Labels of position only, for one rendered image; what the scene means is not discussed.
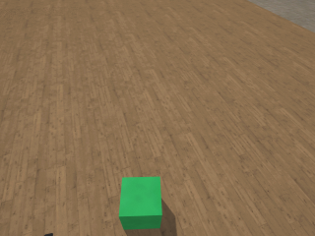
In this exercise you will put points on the carton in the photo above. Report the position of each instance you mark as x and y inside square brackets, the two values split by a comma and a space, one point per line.
[140, 203]

